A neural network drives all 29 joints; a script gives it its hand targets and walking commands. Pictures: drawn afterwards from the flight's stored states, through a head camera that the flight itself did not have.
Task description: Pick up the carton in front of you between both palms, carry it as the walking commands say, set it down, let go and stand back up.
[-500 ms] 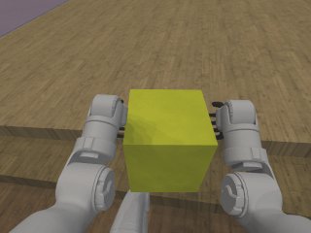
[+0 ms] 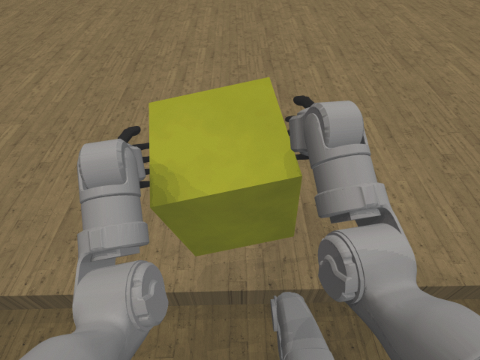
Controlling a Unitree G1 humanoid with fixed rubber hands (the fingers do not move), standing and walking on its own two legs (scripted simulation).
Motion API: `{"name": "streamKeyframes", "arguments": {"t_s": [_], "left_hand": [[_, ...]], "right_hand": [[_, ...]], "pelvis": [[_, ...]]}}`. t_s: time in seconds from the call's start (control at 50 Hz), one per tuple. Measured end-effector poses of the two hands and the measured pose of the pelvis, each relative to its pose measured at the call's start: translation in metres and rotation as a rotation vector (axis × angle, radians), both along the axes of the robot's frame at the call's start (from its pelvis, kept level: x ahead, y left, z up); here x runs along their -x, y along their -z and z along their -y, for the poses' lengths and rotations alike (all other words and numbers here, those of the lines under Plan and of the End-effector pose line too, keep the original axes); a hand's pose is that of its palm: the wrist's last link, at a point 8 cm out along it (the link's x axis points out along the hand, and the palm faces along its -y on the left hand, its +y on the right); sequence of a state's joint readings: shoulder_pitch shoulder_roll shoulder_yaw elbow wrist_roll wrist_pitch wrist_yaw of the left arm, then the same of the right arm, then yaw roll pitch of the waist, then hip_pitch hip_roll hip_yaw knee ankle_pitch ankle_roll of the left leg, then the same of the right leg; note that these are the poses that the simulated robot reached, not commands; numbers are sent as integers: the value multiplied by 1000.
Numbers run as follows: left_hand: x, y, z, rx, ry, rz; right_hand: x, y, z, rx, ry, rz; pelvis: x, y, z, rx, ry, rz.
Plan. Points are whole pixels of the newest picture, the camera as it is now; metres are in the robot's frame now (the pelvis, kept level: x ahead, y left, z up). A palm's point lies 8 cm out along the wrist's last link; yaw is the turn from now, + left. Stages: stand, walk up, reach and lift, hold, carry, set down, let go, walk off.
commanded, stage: carry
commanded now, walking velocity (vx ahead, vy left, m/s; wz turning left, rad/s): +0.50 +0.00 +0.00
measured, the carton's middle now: (228, 176) +0.43 -0.01 +0.08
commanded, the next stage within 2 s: none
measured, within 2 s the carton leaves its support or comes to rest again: neither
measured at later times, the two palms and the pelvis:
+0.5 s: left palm out of the picture +0.70 +0.10 +0.34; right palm out of the picture +0.70 -0.18 +0.34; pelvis +0.31 -0.05 +0.14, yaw +1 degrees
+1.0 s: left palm out of the picture +1.01 +0.25 +0.30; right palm out of the picture +1.10 -0.02 +0.31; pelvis +0.67 -0.02 +0.16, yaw +6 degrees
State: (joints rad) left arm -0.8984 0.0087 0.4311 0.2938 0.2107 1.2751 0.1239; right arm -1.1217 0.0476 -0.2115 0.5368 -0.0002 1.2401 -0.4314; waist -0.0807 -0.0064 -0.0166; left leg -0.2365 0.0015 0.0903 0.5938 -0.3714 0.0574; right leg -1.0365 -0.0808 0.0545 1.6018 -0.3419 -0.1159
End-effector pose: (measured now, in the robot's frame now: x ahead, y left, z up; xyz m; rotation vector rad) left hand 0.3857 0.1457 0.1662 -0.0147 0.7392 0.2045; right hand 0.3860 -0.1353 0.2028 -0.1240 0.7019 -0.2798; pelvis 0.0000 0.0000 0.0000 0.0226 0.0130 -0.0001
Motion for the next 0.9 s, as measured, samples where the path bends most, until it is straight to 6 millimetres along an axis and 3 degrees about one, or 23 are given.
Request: {"name": "streamKeyframes", "arguments": {"t_s": [0.06,0.1,0.16,0.22,0.28,0.36,0.42,0.54,0.6,0.66,0.74,0.78,0.84,0.9], "left_hand": [[-41,-26,-5,-2,-32,28],[-65,-33,-3,-20,-54,10],[-87,-31,9,-65,-116,-108],[-101,-34,22,-122,-142,-214],[-133,-60,30,-172,-168,-221],[-202,-121,36,-122,-211,-34],[-251,-158,44,-67,-184,69],[-335,-181,39,-94,-35,32],[-372,-182,21,-135,-28,-9],[-415,-168,2,-105,-4,-50],[-480,-134,-3,13,14,-72],[-508,-118,-3,54,-2,-92],[-549,-110,-15,55,-41,-54],[-583,-116,-46,10,-159,-15]], "right_hand": [[-56,-31,-7,58,-92,22],[-90,-36,-4,64,-132,6],[-135,-20,6,3,-183,-109],[-163,-4,18,-94,-192,-215],[-191,-9,26,-185,-168,-223],[-236,-54,35,-227,-129,-41],[-270,-95,45,-217,-76,66],[-345,-147,42,-86,-63,38],[-392,-151,24,-89,-91,-5],[-424,-141,5,-50,-70,-49],[-455,-109,-2,27,-6,-114],[-483,-100,-2,17,26,-138],[-547,-104,-13,-23,29,-79],[-628,-113,-48,-90,-77,-35]], "pelvis": [[-45,-8,29,0,-8,-43],[-79,-13,47,26,-19,-65],[-118,-32,65,74,-32,-53],[-144,-63,69,65,-27,-38],[-165,-89,67,67,-29,-46],[-198,-108,65,39,-10,-53],[-237,-120,58,30,-21,-64],[-337,-137,37,-4,-9,-157],[-381,-143,20,22,-19,-164],[-423,-134,7,72,-28,-142],[-470,-128,11,54,-76,-131],[-497,-125,14,48,-106,-97],[-542,-123,13,77,-136,-73],[-599,-129,18,49,-124,-42]]}}
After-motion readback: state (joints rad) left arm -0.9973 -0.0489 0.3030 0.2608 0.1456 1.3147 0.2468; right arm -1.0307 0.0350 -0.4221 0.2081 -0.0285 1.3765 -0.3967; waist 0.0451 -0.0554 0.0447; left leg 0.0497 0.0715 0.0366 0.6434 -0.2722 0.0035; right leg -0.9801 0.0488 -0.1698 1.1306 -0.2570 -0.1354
